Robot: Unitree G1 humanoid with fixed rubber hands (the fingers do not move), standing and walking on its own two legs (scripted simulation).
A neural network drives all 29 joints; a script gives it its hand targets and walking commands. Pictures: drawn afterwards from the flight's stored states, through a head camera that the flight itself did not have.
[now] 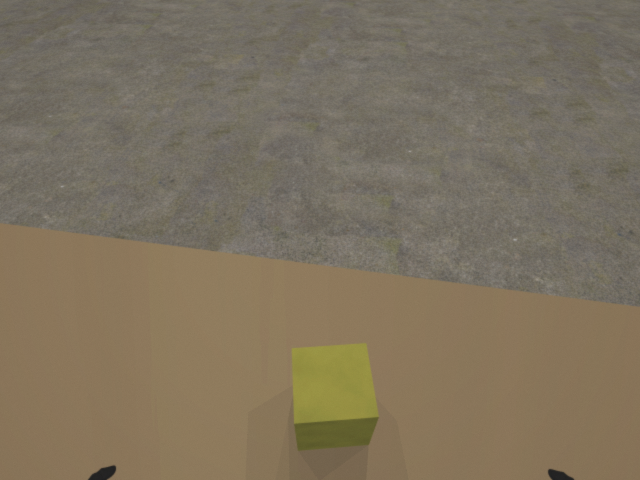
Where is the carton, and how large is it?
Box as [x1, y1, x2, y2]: [292, 343, 378, 450]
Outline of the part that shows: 365,343 292,348 294,426 298,450 368,444 378,415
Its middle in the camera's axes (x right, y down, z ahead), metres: +0.04 +0.44 +1.12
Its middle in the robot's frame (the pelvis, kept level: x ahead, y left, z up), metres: +0.46 -0.02 -0.66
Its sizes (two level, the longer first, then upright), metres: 0.210 0.200 0.250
